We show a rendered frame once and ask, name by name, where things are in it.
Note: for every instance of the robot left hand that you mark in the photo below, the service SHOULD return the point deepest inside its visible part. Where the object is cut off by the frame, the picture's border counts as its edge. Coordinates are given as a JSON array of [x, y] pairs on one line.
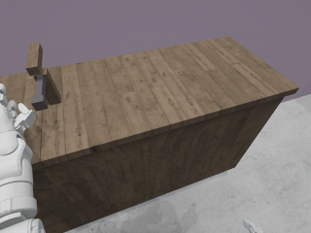
[[9, 120]]

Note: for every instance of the tap lever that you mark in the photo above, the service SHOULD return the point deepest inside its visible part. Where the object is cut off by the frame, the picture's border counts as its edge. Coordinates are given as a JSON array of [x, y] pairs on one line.
[[39, 102]]

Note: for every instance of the robot right hand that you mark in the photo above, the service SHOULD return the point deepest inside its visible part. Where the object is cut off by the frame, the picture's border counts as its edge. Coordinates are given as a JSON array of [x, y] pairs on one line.
[[251, 227]]

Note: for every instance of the left robot upper arm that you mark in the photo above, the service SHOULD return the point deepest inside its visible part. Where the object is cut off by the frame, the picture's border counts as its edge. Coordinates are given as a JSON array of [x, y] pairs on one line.
[[31, 225]]

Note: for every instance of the left robot forearm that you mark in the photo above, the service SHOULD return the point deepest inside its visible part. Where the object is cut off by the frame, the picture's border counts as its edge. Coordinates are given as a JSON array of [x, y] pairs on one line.
[[17, 202]]

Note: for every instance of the counter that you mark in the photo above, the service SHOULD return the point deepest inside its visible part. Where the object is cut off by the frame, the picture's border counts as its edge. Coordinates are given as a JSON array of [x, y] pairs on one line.
[[123, 130]]

